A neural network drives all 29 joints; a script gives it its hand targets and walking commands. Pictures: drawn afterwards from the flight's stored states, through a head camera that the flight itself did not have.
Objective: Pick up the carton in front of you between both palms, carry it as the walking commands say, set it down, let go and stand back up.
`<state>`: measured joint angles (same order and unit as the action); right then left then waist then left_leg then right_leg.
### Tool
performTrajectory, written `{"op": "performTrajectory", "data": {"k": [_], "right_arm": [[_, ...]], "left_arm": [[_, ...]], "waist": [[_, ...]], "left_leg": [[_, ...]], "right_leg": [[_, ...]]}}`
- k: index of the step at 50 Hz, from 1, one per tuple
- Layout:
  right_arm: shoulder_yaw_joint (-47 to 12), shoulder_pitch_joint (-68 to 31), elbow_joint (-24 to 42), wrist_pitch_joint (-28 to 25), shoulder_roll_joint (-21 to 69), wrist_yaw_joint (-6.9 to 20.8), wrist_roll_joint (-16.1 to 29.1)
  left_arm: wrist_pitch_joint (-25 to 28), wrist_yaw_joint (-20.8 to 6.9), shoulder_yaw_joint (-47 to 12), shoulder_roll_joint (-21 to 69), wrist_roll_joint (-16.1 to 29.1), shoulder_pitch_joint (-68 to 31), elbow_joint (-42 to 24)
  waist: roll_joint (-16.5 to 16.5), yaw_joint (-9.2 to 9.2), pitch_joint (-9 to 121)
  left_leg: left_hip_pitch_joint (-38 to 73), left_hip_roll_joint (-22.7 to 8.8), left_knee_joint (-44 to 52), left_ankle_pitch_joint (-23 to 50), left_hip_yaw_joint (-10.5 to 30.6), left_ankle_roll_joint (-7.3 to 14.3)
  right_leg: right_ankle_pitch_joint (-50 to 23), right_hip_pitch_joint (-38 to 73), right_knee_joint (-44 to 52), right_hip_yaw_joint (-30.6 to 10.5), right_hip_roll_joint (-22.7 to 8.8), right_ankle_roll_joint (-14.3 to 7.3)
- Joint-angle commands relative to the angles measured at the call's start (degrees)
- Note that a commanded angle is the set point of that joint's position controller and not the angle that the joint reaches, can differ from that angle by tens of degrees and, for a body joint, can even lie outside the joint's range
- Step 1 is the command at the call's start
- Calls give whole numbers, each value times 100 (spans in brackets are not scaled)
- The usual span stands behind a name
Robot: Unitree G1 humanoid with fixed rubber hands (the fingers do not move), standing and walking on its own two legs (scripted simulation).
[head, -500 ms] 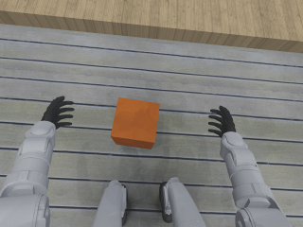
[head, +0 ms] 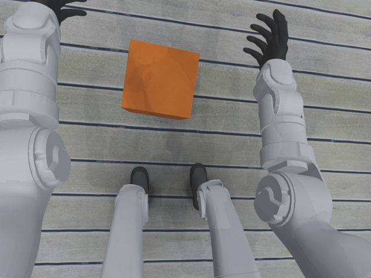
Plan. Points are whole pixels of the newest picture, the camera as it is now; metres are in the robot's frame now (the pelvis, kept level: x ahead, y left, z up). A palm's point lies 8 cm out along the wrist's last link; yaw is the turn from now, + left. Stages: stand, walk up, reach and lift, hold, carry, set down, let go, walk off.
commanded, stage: reach and lift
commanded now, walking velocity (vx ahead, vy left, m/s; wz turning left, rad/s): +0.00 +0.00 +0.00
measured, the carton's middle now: (159, 86) +0.52 +0.01 -0.53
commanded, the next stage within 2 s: none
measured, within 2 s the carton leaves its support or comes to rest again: leaves its support in 1.70 s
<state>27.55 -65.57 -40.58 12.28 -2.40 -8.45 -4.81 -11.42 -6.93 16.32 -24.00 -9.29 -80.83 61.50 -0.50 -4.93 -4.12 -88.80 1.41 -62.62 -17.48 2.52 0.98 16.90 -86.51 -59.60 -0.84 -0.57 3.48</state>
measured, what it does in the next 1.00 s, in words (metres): lowers itself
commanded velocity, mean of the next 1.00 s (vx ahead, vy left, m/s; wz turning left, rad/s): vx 0.00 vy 0.00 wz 0.00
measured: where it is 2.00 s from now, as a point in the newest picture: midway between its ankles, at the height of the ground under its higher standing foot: (171, 197)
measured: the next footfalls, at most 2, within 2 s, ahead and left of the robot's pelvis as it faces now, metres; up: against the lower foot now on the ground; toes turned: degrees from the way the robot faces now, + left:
none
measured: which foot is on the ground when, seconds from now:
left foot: down 0.00-1.00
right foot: down 0.00-1.00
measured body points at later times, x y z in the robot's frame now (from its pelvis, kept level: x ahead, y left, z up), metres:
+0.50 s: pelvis -0.02 -0.02 -0.19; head +0.34 +0.01 +0.07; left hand +0.55 +0.19 -0.36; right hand +0.50 -0.19 -0.35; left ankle +0.07 +0.11 -0.62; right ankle +0.08 -0.16 -0.62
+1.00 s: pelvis -0.03 -0.01 -0.28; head +0.35 +0.01 -0.06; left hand +0.56 +0.18 -0.47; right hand +0.51 -0.19 -0.47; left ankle +0.07 +0.10 -0.62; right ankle +0.07 -0.15 -0.62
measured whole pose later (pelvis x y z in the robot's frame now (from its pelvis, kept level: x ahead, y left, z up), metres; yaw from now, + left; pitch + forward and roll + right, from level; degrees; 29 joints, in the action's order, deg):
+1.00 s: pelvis -0.03 -0.01 -0.28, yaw -4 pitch +37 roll -5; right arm 13.2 -84.2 -60.3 3.9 -12.3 -10.9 11.4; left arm -4.1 0.0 -3.6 -31.3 11.3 -94.0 72.0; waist -2.7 -2.5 -24.5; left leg -129.8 0.6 -127.4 -34.5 3.6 0.2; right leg 33.5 -127.5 -123.8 -1.6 3.9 6.0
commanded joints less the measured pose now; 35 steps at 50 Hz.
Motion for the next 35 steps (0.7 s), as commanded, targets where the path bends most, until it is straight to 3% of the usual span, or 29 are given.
{"op": "performTrajectory", "data": {"k": [1,5,9,13,18,25,28,35], "right_arm": [[141,-574,598,-362,-406,75,-149],[226,-308,427,-636,-274,157,-295],[196,-273,209,-759,-258,174,-275],[-83,-543,118,-781,-406,41,31],[-606,-1053,144,-689,-713,-197,590],[-1101,-2053,85,-462,-1141,-422,1244],[-1193,-2470,-231,-394,-1240,-450,1362],[-1071,-3057,-1131,-558,-1444,-301,1288]], "left_arm": [[260,68,212,-312,-118,-1099,-649],[461,164,373,-18,-167,-607,-637],[588,283,314,27,-46,-435,-591],[654,411,29,-279,254,-707,-614],[649,523,-513,-819,837,-1202,-678],[491,549,-1124,-1357,1477,-2219,-589],[430,535,-1311,-1463,1616,-2561,-270],[539,501,-1518,-1487,1672,-3036,552]], "waist": [[1024,-14,6361],[840,93,6142],[647,167,5857],[605,228,6261],[625,225,7011],[898,197,7129],[862,171,6603],[721,143,5473]], "left_leg": [[4800,152,-67,3715,50,-225],[3926,103,-562,4035,136,-202],[2475,139,-1188,3252,84,-248],[1611,167,-1998,2741,-54,-279],[956,130,-2984,2047,-207,-294],[596,-31,-3883,814,-351,-278],[159,-107,-4090,94,-375,-244],[-355,-195,-4626,-292,-204,-207]], "right_leg": [[-2000,1316,-55,628,619,143],[-2099,468,-536,557,612,177],[-1808,-37,-1288,540,586,207],[-1811,-37,-2166,526,590,259],[-1718,273,-3222,553,583,263],[-734,18,-4168,690,510,188],[-206,-142,-4416,706,436,161],[212,-885,-5056,731,342,172]]}}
